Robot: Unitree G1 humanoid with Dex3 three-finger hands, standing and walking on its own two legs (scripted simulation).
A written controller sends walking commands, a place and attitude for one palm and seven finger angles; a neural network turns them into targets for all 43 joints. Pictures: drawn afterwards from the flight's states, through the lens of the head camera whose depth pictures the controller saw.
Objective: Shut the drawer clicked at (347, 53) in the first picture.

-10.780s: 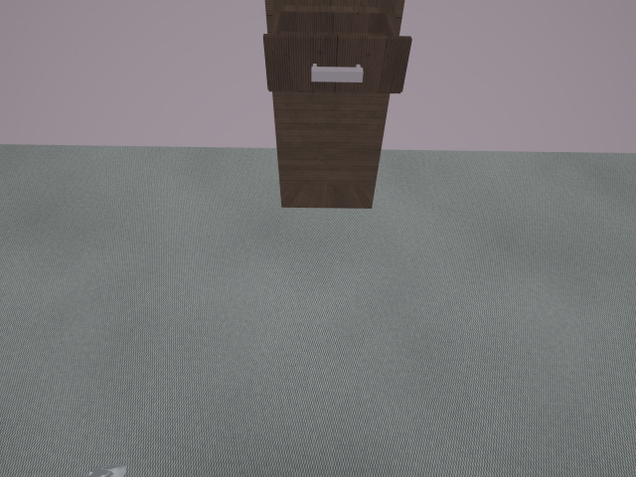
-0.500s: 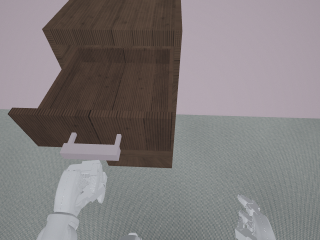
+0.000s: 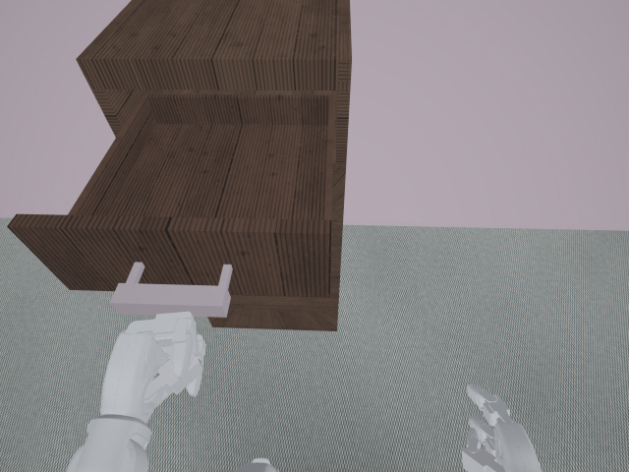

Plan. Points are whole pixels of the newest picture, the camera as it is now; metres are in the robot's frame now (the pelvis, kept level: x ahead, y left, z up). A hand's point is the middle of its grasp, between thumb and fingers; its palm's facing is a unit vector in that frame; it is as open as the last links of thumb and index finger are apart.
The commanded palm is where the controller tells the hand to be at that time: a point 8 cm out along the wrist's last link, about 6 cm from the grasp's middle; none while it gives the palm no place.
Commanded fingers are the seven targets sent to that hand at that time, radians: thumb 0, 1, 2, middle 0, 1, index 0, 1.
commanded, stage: push the drawer shut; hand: left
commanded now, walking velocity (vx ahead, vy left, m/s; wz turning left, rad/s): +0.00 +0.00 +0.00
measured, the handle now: (177, 284) +0.33 +0.18 +0.08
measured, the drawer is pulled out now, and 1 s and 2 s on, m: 0.29 0.20 0.07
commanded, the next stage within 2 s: none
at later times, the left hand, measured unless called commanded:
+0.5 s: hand (202, 327) +0.27 +0.14 +0.08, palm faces -0.05 -1.00 -0.04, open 3.2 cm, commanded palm +0.26 +0.20 +0.08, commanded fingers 0.00 0.90 0.90 -1.40 -1.60 -1.40 -1.60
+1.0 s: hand (217, 277) +0.34 +0.14 +0.08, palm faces -0.04 -1.00 -0.04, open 3.3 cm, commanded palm +0.32 +0.19 +0.08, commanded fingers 0.00 0.90 0.90 -1.40 -1.60 -1.40 -1.60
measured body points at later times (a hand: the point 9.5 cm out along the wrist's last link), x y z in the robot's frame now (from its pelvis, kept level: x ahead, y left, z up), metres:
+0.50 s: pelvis -0.01 +0.00 +0.01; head +0.03 -0.01 +0.45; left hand +0.27 +0.19 +0.08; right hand +0.16 -0.24 -0.08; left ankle +0.04 +0.13 -0.69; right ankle -0.04 -0.09 -0.69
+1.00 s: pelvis -0.01 +0.01 +0.01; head +0.03 +0.00 +0.46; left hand +0.33 +0.19 +0.08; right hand +0.11 -0.24 -0.10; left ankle +0.04 +0.13 -0.69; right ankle -0.04 -0.09 -0.69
